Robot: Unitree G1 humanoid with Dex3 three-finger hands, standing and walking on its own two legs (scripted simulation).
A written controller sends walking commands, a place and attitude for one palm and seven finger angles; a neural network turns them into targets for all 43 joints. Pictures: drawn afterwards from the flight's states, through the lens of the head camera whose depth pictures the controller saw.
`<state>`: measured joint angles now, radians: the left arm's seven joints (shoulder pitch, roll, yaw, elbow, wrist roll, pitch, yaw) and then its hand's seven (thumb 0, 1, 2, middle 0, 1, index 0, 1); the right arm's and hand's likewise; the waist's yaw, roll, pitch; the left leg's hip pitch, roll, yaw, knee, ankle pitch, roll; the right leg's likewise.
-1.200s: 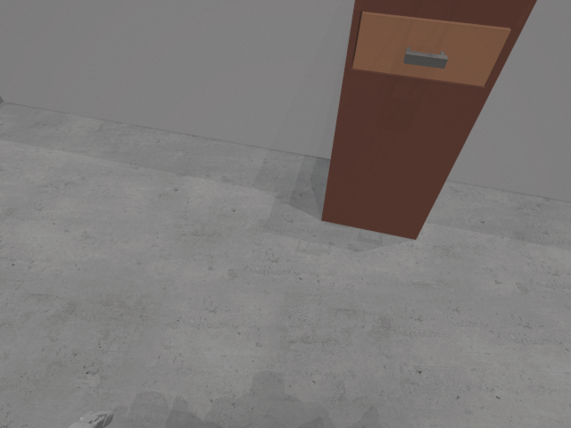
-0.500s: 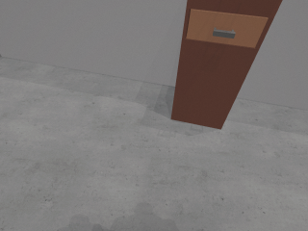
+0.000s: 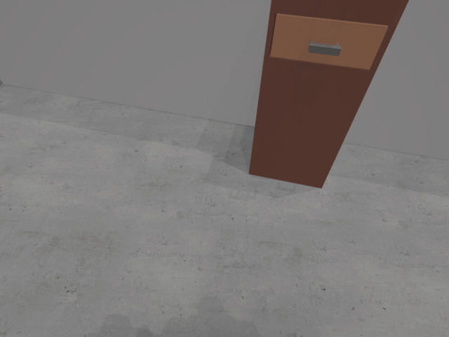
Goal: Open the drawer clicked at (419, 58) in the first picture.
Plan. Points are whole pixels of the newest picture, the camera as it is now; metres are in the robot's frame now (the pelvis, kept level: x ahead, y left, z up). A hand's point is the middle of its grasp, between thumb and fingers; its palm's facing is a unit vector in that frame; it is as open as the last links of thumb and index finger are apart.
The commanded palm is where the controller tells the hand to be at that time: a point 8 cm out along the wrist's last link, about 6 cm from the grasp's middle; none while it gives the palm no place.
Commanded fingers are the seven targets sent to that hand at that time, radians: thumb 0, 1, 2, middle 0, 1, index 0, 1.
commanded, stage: look at it before walking up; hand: left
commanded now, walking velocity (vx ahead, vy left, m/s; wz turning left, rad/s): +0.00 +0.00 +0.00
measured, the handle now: (324, 46) +1.07 -0.31 +0.04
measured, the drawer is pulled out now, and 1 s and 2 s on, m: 0.00 0.00 0.00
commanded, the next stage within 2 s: walk to a spot facing it in 0.24 s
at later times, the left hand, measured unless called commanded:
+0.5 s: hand out of the picture +0.07 +0.24 -0.16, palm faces -0.06 -0.94 -0.33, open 7.3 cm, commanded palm none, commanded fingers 0.00 0.90 0.90 -0.20 -0.30 -0.20 -0.30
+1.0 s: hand out of the picture +0.06 +0.16 -0.17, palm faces -0.26 -0.94 -0.24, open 7.3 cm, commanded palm none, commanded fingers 0.00 0.90 0.90 -0.20 -0.30 -0.20 -0.30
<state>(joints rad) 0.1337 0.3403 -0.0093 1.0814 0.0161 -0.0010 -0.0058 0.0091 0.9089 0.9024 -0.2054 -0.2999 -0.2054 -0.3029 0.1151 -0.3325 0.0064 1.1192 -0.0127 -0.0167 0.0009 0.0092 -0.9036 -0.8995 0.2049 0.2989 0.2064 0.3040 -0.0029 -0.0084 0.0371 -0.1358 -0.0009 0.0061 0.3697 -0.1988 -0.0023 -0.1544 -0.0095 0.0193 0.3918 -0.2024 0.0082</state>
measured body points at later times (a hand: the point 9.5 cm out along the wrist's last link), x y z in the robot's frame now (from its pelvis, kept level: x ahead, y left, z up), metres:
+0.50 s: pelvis +0.00 +0.00 +0.00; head +0.01 +0.00 +0.45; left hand +0.08 +0.29 -0.14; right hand +0.08 -0.29 -0.14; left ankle +0.00 +0.12 -0.75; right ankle +0.01 -0.12 -0.75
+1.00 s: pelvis -0.03 -0.02 -0.01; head +0.01 -0.04 +0.44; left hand +0.08 +0.21 -0.15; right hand -0.01 -0.29 -0.15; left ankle +0.00 +0.14 -0.69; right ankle -0.01 -0.11 -0.75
